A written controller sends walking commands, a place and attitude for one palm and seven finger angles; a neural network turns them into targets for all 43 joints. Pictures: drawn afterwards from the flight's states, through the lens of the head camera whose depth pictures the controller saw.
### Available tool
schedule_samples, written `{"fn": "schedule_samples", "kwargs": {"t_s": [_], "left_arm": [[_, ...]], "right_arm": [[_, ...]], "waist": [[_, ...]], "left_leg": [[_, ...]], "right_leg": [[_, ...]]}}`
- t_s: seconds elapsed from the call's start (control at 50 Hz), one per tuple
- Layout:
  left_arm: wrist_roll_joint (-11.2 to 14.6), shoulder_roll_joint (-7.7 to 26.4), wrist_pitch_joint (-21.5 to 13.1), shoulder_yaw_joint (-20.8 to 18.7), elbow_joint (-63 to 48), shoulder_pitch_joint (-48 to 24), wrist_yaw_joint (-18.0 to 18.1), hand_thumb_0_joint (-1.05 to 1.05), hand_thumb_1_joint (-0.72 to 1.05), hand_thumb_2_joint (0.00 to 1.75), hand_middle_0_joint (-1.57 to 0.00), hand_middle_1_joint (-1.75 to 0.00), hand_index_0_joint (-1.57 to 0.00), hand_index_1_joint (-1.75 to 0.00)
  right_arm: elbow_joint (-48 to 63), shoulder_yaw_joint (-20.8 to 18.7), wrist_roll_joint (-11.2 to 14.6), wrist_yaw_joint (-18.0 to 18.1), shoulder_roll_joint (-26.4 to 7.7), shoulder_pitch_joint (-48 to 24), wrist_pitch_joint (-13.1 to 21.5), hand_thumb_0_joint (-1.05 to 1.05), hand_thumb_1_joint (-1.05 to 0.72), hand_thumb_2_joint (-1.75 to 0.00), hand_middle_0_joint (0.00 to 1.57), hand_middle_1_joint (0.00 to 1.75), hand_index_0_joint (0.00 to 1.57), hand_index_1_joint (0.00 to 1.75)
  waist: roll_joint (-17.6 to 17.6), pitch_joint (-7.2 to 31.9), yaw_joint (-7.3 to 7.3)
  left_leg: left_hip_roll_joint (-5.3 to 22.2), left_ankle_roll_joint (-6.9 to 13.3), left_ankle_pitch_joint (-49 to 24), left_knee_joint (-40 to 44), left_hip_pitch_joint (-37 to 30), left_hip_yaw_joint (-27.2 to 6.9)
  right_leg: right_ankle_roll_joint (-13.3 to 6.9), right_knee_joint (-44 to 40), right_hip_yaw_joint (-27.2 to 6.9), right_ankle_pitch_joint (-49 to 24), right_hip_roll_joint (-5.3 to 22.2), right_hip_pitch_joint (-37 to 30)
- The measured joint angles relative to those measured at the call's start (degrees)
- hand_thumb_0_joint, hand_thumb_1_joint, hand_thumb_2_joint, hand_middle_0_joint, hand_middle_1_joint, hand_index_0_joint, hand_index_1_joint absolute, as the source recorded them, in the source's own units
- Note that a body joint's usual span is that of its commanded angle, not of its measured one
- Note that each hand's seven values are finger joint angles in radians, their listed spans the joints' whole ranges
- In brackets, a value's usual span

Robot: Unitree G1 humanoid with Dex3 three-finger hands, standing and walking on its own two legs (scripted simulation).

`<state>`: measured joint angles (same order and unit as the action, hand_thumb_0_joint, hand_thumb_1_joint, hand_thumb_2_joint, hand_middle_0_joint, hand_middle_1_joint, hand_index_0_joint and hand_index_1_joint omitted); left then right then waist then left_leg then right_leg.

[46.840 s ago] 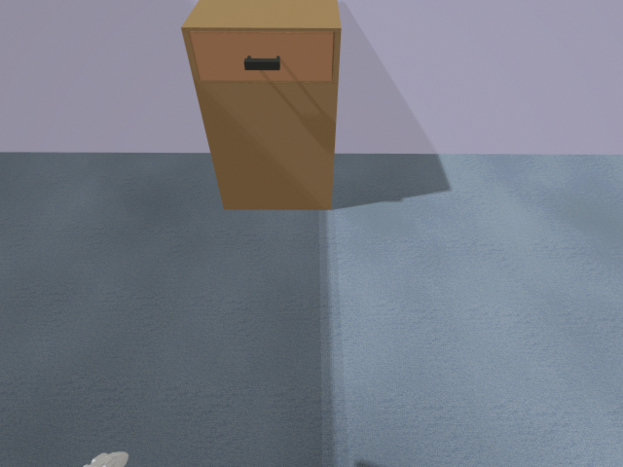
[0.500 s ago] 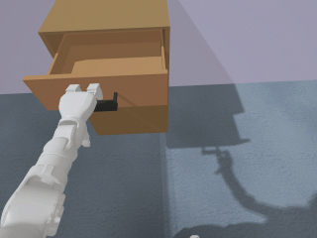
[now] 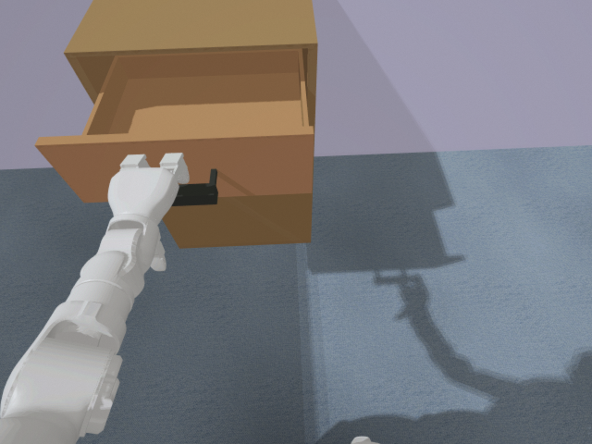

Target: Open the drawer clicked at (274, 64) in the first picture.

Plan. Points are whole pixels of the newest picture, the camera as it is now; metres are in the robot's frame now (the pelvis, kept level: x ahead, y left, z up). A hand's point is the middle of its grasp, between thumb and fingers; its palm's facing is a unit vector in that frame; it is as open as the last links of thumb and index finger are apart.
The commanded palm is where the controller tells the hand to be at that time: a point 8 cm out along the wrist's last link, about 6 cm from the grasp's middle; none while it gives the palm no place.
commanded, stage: re-aim the fingers above the handle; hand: left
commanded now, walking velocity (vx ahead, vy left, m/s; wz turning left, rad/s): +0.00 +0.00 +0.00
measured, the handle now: (185, 185) +0.54 +0.20 -0.03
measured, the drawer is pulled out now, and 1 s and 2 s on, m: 0.25 0.25 0.25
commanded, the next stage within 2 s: lower the fingers behind the handle in 1.00 s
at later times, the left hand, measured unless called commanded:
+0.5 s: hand (168, 218) +0.43 +0.19 +0.02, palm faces -0.04 -0.03 -1.00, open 13.8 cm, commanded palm +0.41 +0.20 +0.08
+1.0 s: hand (164, 217) +0.43 +0.20 +0.03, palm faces +0.01 -0.02 -1.00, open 13.8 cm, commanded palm +0.41 +0.21 +0.08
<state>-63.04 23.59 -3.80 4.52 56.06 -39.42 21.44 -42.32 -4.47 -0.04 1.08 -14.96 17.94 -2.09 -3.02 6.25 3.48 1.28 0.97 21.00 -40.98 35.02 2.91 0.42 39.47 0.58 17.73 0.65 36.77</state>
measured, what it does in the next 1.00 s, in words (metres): stands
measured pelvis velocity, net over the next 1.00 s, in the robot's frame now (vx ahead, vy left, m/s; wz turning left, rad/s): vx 0.00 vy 0.00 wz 0.00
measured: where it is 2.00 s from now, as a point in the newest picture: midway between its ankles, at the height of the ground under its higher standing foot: outside the picture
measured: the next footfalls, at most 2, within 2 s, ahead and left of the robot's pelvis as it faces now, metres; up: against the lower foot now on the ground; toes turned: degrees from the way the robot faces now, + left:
none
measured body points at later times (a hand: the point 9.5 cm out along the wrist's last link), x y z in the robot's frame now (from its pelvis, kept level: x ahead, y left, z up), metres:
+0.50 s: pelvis +0.01 +0.00 +0.00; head +0.08 -0.02 +0.45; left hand +0.43 +0.19 +0.07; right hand +0.08 -0.27 -0.13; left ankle -0.02 +0.11 -0.71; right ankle +0.01 -0.13 -0.71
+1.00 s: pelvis +0.00 +0.00 +0.00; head +0.07 -0.02 +0.45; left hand +0.42 +0.20 +0.08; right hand +0.07 -0.27 -0.13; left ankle -0.02 +0.11 -0.71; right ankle +0.01 -0.13 -0.71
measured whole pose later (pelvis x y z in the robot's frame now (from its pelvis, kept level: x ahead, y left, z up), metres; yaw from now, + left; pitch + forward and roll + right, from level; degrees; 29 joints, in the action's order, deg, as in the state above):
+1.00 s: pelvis +0.00 +0.00 +0.00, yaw +0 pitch +13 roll +0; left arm -64.2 21.3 -4.5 3.8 51.5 -35.2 22.7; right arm -42.0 -4.1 -0.2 1.0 -14.4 16.1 -2.9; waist -2.9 6.0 2.6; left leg 1.3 0.6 20.7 -39.7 32.1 2.9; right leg 0.1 39.0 0.5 17.9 0.6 34.3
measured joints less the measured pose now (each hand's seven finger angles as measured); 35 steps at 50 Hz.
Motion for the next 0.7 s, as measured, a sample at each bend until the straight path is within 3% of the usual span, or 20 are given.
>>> {"fn": "schedule_samples", "kwargs": {"t_s": [0.18, 0.3, 0.42, 0.56, 0.7], "left_arm": [[-0.68, -3.38, 1.36, 0.60, -1.42, -0.07, 1.19, 0.00, -0.49, 0.30, -0.32, -1.20, -0.32, -1.20], [-0.04, -2.53, 3.83, -0.27, -1.58, 0.82, 0.04, 0.00, -0.49, 0.30, -0.32, -1.20, -0.32, -1.20], [1.21, -2.51, 2.39, 1.59, -5.30, 3.95, -2.50, -0.01, -0.49, 0.30, -0.32, -1.20, -0.32, -1.20], [-0.58, -3.13, -0.22, 1.18, -5.96, 4.16, 0.01, 0.00, -0.49, 0.30, -0.32, -1.20, -0.32, -1.20], [0.05, -1.47, 2.88, -0.10, -2.75, 2.22, 0.33, 0.00, -0.49, 0.30, -0.32, -1.20, -0.32, -1.20]], "right_arm": [[0.17, 0.59, -0.31, -0.47, 0.86, -1.68, -0.69, 0.00, -0.91, -0.89, 0.20, 0.30, 0.20, 0.30], [1.06, 0.85, -0.04, -0.58, 1.20, -1.82, -1.28, 0.00, -0.91, -0.89, 0.20, 0.30, 0.20, 0.30], [1.26, 0.37, 0.24, -0.27, 1.05, -0.89, -1.57, 0.00, -0.91, -0.89, 0.20, 0.30, 0.20, 0.30], [0.58, 0.27, -0.19, -0.05, 0.64, -2.09, -1.20, 0.00, -0.91, -0.89, 0.20, 0.30, 0.20, 0.30], [0.58, 0.38, 0.04, -0.11, 0.41, -2.64, -1.15, 0.00, -0.91, -0.89, 0.20, 0.30, 0.20, 0.30]], "waist": [[0.03, 0.28, -0.17], [-0.40, 0.46, -0.42], [-0.56, 0.31, -1.34], [0.10, -0.34, -1.38], [-0.11, -0.25, -1.02]], "left_leg": [[-0.18, 0.07, 0.40, 0.22, -0.79, -0.01], [-0.04, 0.04, 0.37, 1.13, -1.91, 0.45], [-0.14, -0.08, 0.24, 1.90, -3.44, -0.10], [-0.19, -0.28, 0.31, 1.20, -3.08, -0.53], [0.00, -0.41, -0.10, 1.55, -2.91, -0.31]], "right_leg": [[0.12, -0.13, -0.01, 0.46, 0.16, -0.75], [0.12, -0.74, -0.47, 0.41, -0.03, -1.54], [0.05, -1.55, 0.08, 0.49, 0.06, -3.33], [-0.22, -0.68, 0.48, 0.80, 0.14, -3.03], [-0.35, -0.87, 0.26, 0.36, -0.07, -2.68]]}}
